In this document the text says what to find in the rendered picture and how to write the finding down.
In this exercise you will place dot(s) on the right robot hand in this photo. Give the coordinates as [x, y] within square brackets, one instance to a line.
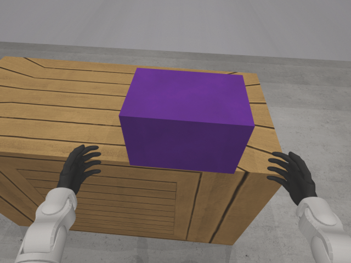
[299, 182]

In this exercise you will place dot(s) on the robot right forearm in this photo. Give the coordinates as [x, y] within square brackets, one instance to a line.
[324, 231]

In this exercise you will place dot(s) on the carton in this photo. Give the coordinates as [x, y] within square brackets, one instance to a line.
[186, 120]

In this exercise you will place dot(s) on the pedestal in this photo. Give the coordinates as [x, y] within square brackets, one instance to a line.
[50, 107]

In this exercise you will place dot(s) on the robot left forearm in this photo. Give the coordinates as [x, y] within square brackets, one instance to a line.
[45, 239]

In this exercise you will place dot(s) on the left robot hand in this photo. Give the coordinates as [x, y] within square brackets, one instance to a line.
[73, 175]

